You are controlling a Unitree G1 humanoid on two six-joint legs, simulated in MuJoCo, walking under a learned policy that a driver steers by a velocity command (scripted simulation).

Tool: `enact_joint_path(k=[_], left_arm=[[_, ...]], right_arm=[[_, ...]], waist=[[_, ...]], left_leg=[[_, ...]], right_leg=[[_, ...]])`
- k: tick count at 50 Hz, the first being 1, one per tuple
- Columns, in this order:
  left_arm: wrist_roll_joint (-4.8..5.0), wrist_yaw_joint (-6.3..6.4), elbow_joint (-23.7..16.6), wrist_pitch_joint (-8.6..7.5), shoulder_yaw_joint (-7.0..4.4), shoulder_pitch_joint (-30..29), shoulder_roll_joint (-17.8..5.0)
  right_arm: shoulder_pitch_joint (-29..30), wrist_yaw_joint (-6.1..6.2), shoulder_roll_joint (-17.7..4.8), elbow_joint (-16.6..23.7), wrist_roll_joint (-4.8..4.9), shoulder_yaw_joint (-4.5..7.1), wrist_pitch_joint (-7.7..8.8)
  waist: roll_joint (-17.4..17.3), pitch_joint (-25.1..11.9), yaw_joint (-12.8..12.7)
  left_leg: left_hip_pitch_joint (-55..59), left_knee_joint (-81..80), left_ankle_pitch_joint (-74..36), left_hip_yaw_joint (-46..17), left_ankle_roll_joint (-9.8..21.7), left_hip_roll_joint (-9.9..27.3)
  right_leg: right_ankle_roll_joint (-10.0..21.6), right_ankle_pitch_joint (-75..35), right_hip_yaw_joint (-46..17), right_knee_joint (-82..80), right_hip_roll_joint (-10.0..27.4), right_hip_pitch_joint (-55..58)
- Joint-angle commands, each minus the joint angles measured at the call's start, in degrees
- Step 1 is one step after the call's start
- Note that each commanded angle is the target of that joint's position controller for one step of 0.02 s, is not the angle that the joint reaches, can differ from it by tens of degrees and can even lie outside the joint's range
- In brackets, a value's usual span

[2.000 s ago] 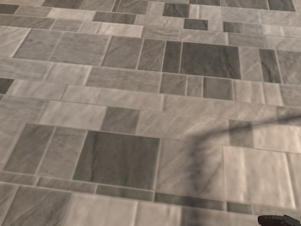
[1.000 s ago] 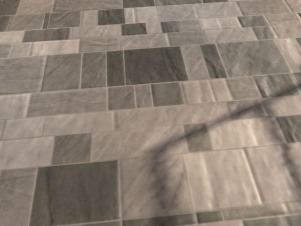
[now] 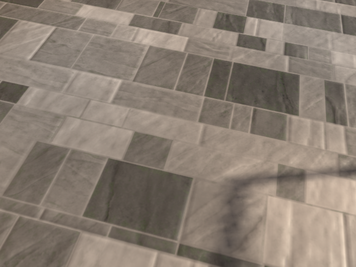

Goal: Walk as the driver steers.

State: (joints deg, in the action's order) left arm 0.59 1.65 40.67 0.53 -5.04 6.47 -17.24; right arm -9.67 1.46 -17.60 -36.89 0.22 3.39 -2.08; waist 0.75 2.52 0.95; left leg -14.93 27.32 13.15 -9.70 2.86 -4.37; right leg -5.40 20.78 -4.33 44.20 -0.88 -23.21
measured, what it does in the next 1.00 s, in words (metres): steps to the right, turning right: right foot, then right foot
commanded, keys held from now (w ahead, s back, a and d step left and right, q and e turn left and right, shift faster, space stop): e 0.58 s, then w+e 0.16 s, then w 0.06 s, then w+q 0.20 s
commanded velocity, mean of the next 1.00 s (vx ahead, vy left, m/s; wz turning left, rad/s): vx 0.11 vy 0.00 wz -0.27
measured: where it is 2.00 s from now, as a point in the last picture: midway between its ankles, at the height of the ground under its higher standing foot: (230, 227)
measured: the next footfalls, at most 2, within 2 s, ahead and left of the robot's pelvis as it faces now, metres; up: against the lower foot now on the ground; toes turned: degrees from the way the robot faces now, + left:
right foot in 0.10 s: +0.04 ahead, -0.15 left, +0.00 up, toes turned +3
right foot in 0.74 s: -0.02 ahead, -0.17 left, +0.00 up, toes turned -22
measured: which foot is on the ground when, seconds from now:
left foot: down 0.00-0.74, up 0.76-1.00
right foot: up 0.00-0.08, down 0.10-0.44, up 0.46-0.72, down 0.74-1.00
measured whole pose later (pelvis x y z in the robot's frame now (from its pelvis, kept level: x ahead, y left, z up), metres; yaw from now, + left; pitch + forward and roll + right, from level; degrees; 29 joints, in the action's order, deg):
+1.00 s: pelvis +0.05 -0.11 +0.00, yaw -21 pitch +2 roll +1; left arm -0.6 0.0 40.4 -3.5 -1.5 22.4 -14.1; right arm -11.7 -1.5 -18.1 -41.5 1.0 4.4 2.9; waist -2.6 0.0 -1.9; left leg -40.0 55.8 3.0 -0.9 -1.2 4.7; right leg 4.1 15.6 1.2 15.5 -2.5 -1.4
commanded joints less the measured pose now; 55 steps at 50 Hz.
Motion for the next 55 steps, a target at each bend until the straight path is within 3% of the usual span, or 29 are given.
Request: enact_joint_path(k=[1, 3, 4, 6, 7, 9, 11, 13, 19, 21, 22, 23, 24, 25, 26, 29, 33, 35, 36, 37, 38, 39, 40, 41, 42, 43, 45, 48, 55], left_arm=[[0.20, -0.72, -4.2, -1.46, -0.80, -1.3, -4.6], [-0.11, -1.58, -2.9, -1.95, -0.02, 1.7, -2.4], [-0.96, -1.93, -2.6, -2.23, 0.55, 2.0, -1.5], [-2.09, -1.78, -4.3, -2.30, 0.43, -1.1, -6.7], [-1.77, -2.02, -4.1, -2.38, 0.72, -3.3, -5.6], [-0.92, -2.22, -4.1, -2.50, 0.23, -2.2, -6.7], [-0.26, -1.88, -4.1, -2.70, -0.15, -1.1, -8.7], [0.05, -1.23, -4.5, -2.18, -0.07, 0.0, -8.2], [0.64, -0.36, -7.7, 0.15, -0.78, -0.5, -8.7], [0.90, -0.48, -9.0, 0.53, -0.76, -0.8, -7.9], [0.94, -0.61, -9.3, 0.64, -0.59, -0.6, -7.1], [0.73, -0.88, -9.5, 0.67, -0.49, 0.5, -6.2], [0.42, -1.07, -9.5, 0.73, -1.27, 0.5, -7.9], [0.58, -1.33, -9.0, 0.94, -2.04, 1.3, -9.1], [0.99, -1.48, -8.3, 1.47, -1.93, 2.5, -8.1], [0.93, -2.02, -9.2, 2.13, -0.34, 0.2, -4.3], [1.39, -3.46, -11.3, 2.06, 0.18, -1.2, -4.8], [1.21, -3.58, -9.6, 1.63, -0.41, 3.8, -5.6], [1.13, -3.33, -7.2, 1.38, -0.94, 8.8, -6.0], [1.46, -2.89, -5.0, 0.99, -2.00, 15.2, -8.0], [1.03, -2.02, -5.4, 0.16, -2.99, 20.1, -14.0], [-0.38, -2.82, -7.8, -2.07, -2.79, 18.6, -15.9], [-0.56, -3.11, -7.3, -3.42, -1.54, 16.7, -11.4], [-0.35, -2.96, -6.8, -4.03, -0.54, 14.8, -8.7], [-0.34, -2.66, -7.0, -4.24, 0.06, 12.8, -7.3], [-0.41, -2.32, -6.9, -4.28, 0.36, 11.1, -7.1], [-1.24, -1.66, -6.1, -4.82, 0.66, 11.8, -6.7], [-1.20, -1.19, -3.8, -5.13, 0.76, 14.8, -6.4], [-0.73, -0.81, 0.1, -5.15, 0.44, 16.7, -7.7]], right_arm=[[1.0, -0.13, -8.2, 3.4, -0.23, 2.01, 0.22], [2.9, -0.11, -4.6, 2.9, -0.02, 0.49, 0.26], [0.9, -0.22, -2.4, 1.7, -0.30, -0.34, 0.66], [-7.3, -0.60, -2.6, -0.4, -2.97, -0.18, 1.95], [-5.2, -0.33, -3.7, 0.0, -2.97, 0.03, 2.14], [1.2, 0.38, -6.6, 0.2, -1.93, 1.13, 2.02], [1.5, 0.87, -5.6, 1.0, -1.55, 1.26, 1.51], [1.1, 0.95, -4.4, 1.0, -1.24, 1.32, 1.85], [-1.4, 0.00, -3.9, 0.8, -0.79, 2.56, 2.93], [-2.6, -0.15, -5.9, 0.7, -0.89, 3.43, 2.87], [-3.6, -0.05, -7.2, 0.7, -1.12, 3.81, 2.71], [-3.7, 0.08, -8.4, 1.0, -1.58, 4.02, 2.77], [-3.0, 0.49, -7.6, 2.1, -1.84, 3.58, 3.09], [-1.8, 0.87, -6.9, 2.8, -1.63, 3.05, 3.29], [0.7, 1.11, -6.7, 3.2, -1.03, 2.93, 3.26], [1.3, 1.33, -8.5, 2.6, -0.63, 3.47, 2.33], [-1.7, 0.49, -10.6, 1.8, 0.56, 4.26, 1.90], [-0.7, -0.28, -10.5, 1.5, 1.49, 4.10, 2.37], [-1.0, -0.58, -8.8, 1.1, 1.51, 3.60, 2.65], [-1.6, -1.03, -5.2, 0.8, 0.72, 2.58, 3.01], [0.6, -1.63, -0.2, 3.2, -1.63, 0.85, 3.62], [5.1, -1.71, -3.2, 6.7, 0.22, 1.41, 5.18], [7.7, -1.96, -6.8, 6.4, 2.29, 2.40, 6.05], [6.4, -2.17, -7.8, 5.4, 2.22, 2.69, 6.41], [4.4, -2.03, -6.9, 3.3, 1.01, 2.54, 6.43], [2.9, -2.13, -6.7, 2.3, 0.22, 2.60, 6.43], [1.5, -2.70, -5.4, 0.4, 0.41, 2.26, 6.25], [2.5, -2.96, -3.5, -0.5, 0.77, 1.42, 5.87], [10.8, -5.05, -1.1, 2.1, 1.58, -0.33, 6.59]], waist=[[-10.5, -7.3, 1.0], [-9.2, -7.9, -1.3], [-7.5, -7.7, -1.4], [6.0, -7.4, 5.4], [9.0, -6.0, 4.9], [7.1, -3.5, 0.9], [8.8, -2.7, 0.7], [8.8, -3.6, 0.2], [4.0, -5.9, -0.2], [-2.5, -5.7, -0.5], [-7.5, -5.0, -0.3], [-13.6, -5.1, -0.4], [-13.7, -5.5, 0.4], [-8.2, -5.2, -0.5], [-5.2, -4.3, -2.0], [-7.4, -3.3, -0.2], [-10.7, -5.5, 2.1], [-9.5, -5.2, -0.7], [-7.6, -5.6, -2.5], [-1.0, -6.3, -4.4], [16.1, -5.8, -4.9], [14.9, -6.2, -6.7], [8.4, -1.0, -6.2], [7.2, 1.9, -4.5], [5.0, 1.9, -3.3], [5.7, 2.1, -2.3], [5.4, 0.7, -2.2], [3.0, 0.2, -3.3], [2.9, 5.2, -6.6]], left_leg=[[6.9, -3.8, -20.9, -14.2, 10.0, 15.1], [4.7, -2.1, -19.4, -12.1, 7.6, 13.3], [2.8, -2.7, -14.2, -10.6, 4.9, 11.6], [-0.4, 2.9, 7.5, -1.4, -1.5, 3.1], [3.5, -0.3, 5.7, 0.6, -3.7, 4.1], [3.7, 1.6, 1.1, 2.4, -4.3, 3.2], [2.1, 2.4, 0.5, 3.2, -4.1, 3.1], [1.0, 3.4, 1.3, 4.6, -4.3, 2.7], [2.8, 3.0, -0.9, 5.9, -2.7, 3.3], [6.1, -1.3, -4.1, 1.9, 0.2, 7.7], [8.5, -4.5, -7.7, -3.4, 3.8, 13.0], [10.1, -7.7, -15.4, -11.3, 9.5, 21.8], [9.7, -8.6, -23.9, -15.7, 14.6, 28.6], [8.3, -7.9, -26.9, -13.4, 15.1, 28.8], [7.4, -7.1, -25.4, -8.0, 12.6, 25.8], [7.9, -6.9, -24.9, 2.3, 9.3, 20.0], [5.2, -10.4, 2.0, 5.5, 8.2, 20.1], [1.4, -8.4, 10.2, 7.1, 6.6, 20.1], [-2.5, -4.2, 13.1, 9.5, 5.0, 18.6], [-9.3, 7.6, 15.9, 14.5, 2.0, 15.5], [-26.6, 33.9, 25.6, 18.1, -3.5, 9.0], [-37.6, 40.9, 23.9, 8.1, -3.7, 4.4], [-39.7, 42.5, 18.2, 5.8, -2.6, 7.6], [-40.0, 40.8, 11.1, 6.1, -1.6, 9.4], [-37.5, 39.0, 5.7, 6.1, -1.8, 10.8], [-34.9, 36.3, 1.0, 6.4, -2.5, 11.4], [-31.8, 34.9, -6.2, 7.8, -3.5, 11.0], [-32.5, 29.6, -11.6, 7.8, -4.3, 10.3], [-28.3, 10.0, -18.8, 9.8, -2.8, 7.3]], right_leg=[[0.9, 0.7, 1.2, -5.0, 0.6, 1.9], [2.2, -8.6, 2.2, -18.0, 1.5, 10.2], [3.2, -17.6, 0.9, -25.4, 2.4, 15.4], [9.9, -36.9, -10.3, -21.7, 12.4, 17.5], [13.9, -25.3, -12.6, -23.9, 13.4, 9.9], [11.8, -14.5, -11.7, -24.7, 9.1, 8.3], [12.3, -15.1, -14.4, -24.5, 9.5, 8.7], [13.2, -17.1, -16.3, -23.4, 9.7, 9.9], [13.4, -19.8, -18.2, -17.9, 6.5, 7.3], [10.1, -15.0, -12.8, -11.8, 1.9, 1.9], [7.7, -9.3, -8.0, -6.0, -1.4, -3.2], [5.7, 2.4, -2.8, 2.6, -3.9, -7.4], [4.1, 15.9, -1.3, 16.8, -2.2, -10.6], [3.3, 15.9, -2.4, 24.5, -0.3, -11.3], [2.7, 12.8, -2.3, 24.8, 1.2, -11.2], [1.2, 5.6, 2.7, 15.8, 2.7, -9.4], [3.6, 4.6, 7.6, 0.3, 2.6, 0.2], [6.0, -1.2, 10.6, -9.9, 0.6, 8.1], [7.2, -1.9, 11.9, -13.5, -1.5, 15.0], [9.3, -0.3, 7.2, -16.7, -0.3, 23.8], [15.3, -1.6, -18.7, -22.2, 15.1, 31.3], [25.9, 11.8, -39.9, -32.3, 23.5, 27.5], [25.2, 16.6, -36.7, -34.8, 23.0, 25.4], [22.6, 14.9, -30.3, -34.4, 21.0, 23.6], [20.2, 9.5, -24.4, -33.5, 18.2, 22.3], [18.6, 3.3, -18.8, -34.2, 15.7, 20.9], [16.9, -8.5, -11.4, -35.3, 13.5, 20.8], [15.2, -20.4, -3.5, -35.4, 12.4, 23.7], [13.1, -25.7, 6.0, -38.3, 13.3, 24.7]])
Keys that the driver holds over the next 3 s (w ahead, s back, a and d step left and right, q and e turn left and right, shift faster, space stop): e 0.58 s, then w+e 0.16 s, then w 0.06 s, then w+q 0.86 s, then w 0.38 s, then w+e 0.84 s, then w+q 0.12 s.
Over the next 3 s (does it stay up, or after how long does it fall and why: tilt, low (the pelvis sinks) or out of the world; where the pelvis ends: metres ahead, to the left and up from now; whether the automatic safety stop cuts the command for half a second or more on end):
stays up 1.08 -0.29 0.00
